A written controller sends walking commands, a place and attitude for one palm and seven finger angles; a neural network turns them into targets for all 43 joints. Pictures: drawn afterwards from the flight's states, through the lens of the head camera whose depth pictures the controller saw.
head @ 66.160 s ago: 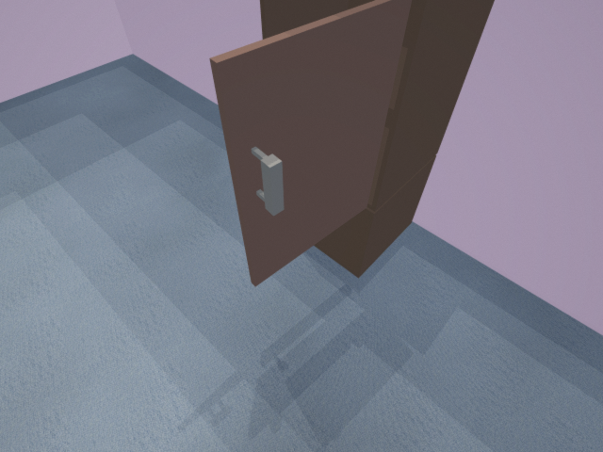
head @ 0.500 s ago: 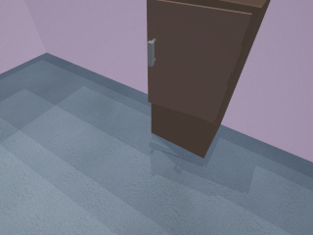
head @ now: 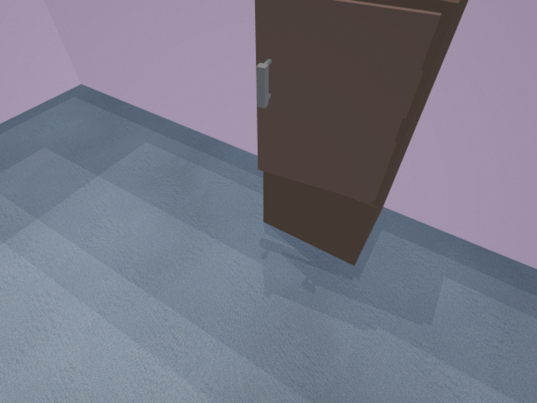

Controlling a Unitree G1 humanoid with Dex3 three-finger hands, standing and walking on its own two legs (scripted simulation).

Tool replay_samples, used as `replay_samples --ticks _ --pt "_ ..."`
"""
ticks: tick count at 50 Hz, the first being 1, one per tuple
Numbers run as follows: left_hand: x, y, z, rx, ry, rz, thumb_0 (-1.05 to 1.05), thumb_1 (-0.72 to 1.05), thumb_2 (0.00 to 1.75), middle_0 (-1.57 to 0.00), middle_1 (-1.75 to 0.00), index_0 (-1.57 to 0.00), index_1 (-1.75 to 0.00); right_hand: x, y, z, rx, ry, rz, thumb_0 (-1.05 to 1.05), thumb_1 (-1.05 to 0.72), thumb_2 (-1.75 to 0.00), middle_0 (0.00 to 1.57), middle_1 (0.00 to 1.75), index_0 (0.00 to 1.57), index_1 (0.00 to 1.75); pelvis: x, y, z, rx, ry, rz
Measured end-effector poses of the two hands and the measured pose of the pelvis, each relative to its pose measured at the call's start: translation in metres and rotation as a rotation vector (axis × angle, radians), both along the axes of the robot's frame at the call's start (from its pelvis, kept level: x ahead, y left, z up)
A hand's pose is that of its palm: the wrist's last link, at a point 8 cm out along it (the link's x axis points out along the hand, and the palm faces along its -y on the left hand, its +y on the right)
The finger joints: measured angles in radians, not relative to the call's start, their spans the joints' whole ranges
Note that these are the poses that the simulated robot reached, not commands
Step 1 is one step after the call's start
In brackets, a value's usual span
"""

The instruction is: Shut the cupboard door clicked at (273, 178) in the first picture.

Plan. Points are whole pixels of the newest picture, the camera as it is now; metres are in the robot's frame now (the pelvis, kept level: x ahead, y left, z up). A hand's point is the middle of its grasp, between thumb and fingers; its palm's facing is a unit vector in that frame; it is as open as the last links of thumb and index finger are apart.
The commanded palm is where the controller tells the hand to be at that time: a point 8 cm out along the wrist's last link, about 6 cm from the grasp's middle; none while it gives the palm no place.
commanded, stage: look to check the result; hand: left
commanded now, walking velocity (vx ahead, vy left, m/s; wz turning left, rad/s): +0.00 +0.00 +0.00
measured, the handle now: (265, 83) +0.92 +0.06 +0.02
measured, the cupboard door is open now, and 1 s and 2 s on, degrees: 8 8 8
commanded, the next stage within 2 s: walk to a spot facing it in 0.16 s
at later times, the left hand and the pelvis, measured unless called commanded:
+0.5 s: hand out of the picture +0.02 +0.19 -0.18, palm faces +0.11 -0.97 -0.23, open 7.4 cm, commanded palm none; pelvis +0.00 +0.00 -0.01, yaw +5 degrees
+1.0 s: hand out of the picture +0.04 +0.23 -0.16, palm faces +0.38 -0.87 -0.30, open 7.4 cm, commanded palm none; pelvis +0.01 -0.02 -0.01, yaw +24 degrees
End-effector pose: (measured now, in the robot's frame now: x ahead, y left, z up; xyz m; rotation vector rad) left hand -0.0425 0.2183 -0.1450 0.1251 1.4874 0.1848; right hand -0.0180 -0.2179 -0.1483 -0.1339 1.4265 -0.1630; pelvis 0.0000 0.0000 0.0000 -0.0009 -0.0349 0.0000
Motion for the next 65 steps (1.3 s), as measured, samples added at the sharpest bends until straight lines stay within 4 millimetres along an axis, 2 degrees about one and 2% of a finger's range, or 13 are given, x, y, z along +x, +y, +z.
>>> replay_samples --ticks 19,26,32,39,43,47,50,52,56,60,65 --pt "0.049 0.019 0.003 0.040 -0.095 -0.030 0.00 0.90 0.90 -0.20 -0.30 -0.20 -0.30 0.027 -0.017 0.003 -0.034 -0.038 0.031 0.00 -0.91 -0.89 0.20 0.30 0.20 0.30 0.004 0.001 0.000 0.003 0.009 0.018" --pt "0.050 0.024 -0.008 0.045 -0.133 0.047 0.00 0.90 0.90 -0.20 -0.30 -0.20 -0.30 0.039 -0.012 -0.006 -0.026 -0.009 0.086 0.00 -0.91 -0.89 0.20 0.30 0.20 0.30 0.003 0.003 -0.011 -0.015 0.015 0.093" --pt "0.044 0.041 -0.027 0.042 -0.154 0.131 0.00 0.90 0.90 -0.20 -0.30 -0.20 -0.30 0.067 -0.003 -0.010 -0.052 -0.031 0.167 0.00 -0.91 -0.89 0.20 0.30 0.20 0.30 0.004 0.016 -0.026 -0.014 0.009 0.178" --pt "0.051 0.059 -0.002 0.083 -0.206 0.173 0.00 0.90 0.90 -0.20 -0.30 -0.20 -0.30 0.096 0.000 0.006 -0.064 -0.069 0.273 0.00 -0.91 -0.89 0.20 0.30 0.20 0.30 -0.001 0.016 -0.010 -0.026 0.056 0.256" --pt "0.057 0.063 0.011 0.116 -0.261 0.202 0.00 0.90 0.90 -0.20 -0.30 -0.20 -0.30 0.117 -0.008 0.012 -0.070 -0.077 0.331 0.00 -0.91 -0.89 0.21 0.30 0.20 0.30 0.000 0.008 -0.004 -0.042 0.074 0.313" --pt "0.059 0.058 0.020 0.152 -0.296 0.237 0.00 0.90 0.90 -0.20 -0.30 -0.19 -0.30 0.142 -0.021 0.012 -0.072 -0.092 0.384 0.00 -0.91 -0.89 0.21 0.30 0.20 0.30 0.003 -0.007 -0.003 -0.046 0.083 0.375" --pt "0.052 0.048 0.024 0.184 -0.314 0.271 0.00 0.90 0.90 -0.20 -0.30 -0.20 -0.30 0.165 -0.032 0.005 -0.065 -0.107 0.420 0.00 -0.91 -0.89 0.21 0.30 0.20 0.30 0.010 -0.020 -0.008 -0.034 0.091 0.422" --pt "0.040 0.040 0.021 0.213 -0.306 0.295 0.00 0.90 0.90 -0.20 -0.30 -0.20 -0.30 0.184 -0.037 -0.002 -0.058 -0.124 0.442 0.00 -0.91 -0.89 0.21 0.30 0.20 0.30 0.015 -0.028 -0.014 -0.010 0.098 0.440" --pt "0.012 0.020 0.025 0.211 -0.226 0.375 0.00 0.90 0.90 -0.20 -0.30 -0.20 -0.30 0.218 -0.032 0.000 -0.044 -0.151 0.504 0.00 -0.91 -0.89 0.20 0.30 0.20 0.30 0.024 -0.029 -0.009 -0.006 0.076 0.508" --pt "-0.011 0.003 0.022 0.190 -0.177 0.455 0.00 0.90 0.90 -0.20 -0.30 -0.20 -0.30 0.248 -0.010 0.004 -0.017 -0.163 0.586 0.00 -0.91 -0.89 0.20 0.30 0.20 0.30 0.034 -0.028 -0.007 0.022 0.069 0.579" --pt "-0.046 -0.011 0.007 0.157 -0.133 0.578 0.00 0.90 0.90 -0.20 -0.30 -0.20 -0.30 0.287 0.043 0.002 0.007 -0.188 0.732 0.00 -0.91 -0.89 0.20 0.30 0.20 0.30 0.042 -0.016 -0.014 0.025 0.063 0.665"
